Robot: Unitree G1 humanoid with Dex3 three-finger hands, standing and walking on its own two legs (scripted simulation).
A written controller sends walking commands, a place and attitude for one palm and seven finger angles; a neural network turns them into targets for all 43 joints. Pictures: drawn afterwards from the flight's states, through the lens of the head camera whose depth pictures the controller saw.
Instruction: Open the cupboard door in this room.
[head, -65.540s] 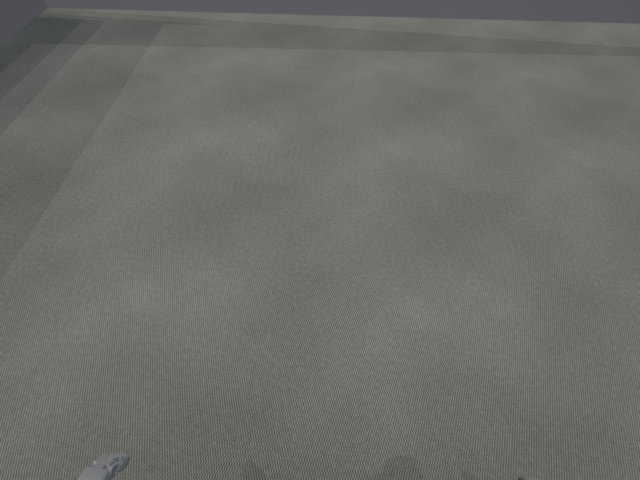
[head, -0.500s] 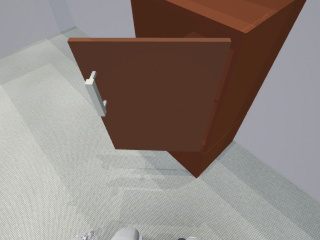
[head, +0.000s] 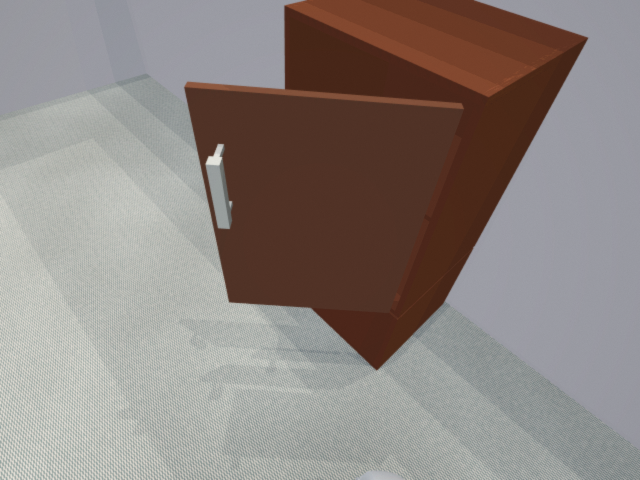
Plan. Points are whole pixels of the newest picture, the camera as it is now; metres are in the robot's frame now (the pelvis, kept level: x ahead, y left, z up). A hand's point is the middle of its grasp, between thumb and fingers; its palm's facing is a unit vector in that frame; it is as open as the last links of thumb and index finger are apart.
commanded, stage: come to a stop and stand still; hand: left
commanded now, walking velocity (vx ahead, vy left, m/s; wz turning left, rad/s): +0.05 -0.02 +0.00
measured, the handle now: (222, 187) +0.58 +0.20 +0.02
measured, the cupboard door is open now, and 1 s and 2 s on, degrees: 44 44 44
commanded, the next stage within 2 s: look again from close up in 0.02 s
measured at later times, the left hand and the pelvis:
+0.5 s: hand out of the picture +0.06 +0.12 -0.17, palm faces +0.03 -0.97 -0.25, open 7.2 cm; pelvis +0.01 -0.07 -0.01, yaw -1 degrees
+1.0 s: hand out of the picture +0.00 +0.11 -0.17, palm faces +0.09 -0.97 -0.22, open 7.4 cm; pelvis +0.00 -0.06 -0.01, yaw +1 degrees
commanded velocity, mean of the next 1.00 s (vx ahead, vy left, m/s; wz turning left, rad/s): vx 0.01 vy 0.06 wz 0.00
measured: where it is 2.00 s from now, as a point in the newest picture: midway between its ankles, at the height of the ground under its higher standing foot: outside the picture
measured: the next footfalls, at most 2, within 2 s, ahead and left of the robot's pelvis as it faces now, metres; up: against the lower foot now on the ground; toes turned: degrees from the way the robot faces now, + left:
right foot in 0.18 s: +0.05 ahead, -0.16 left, +0.00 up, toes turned -3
left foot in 1.08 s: +0.09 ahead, +0.09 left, +0.00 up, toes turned +2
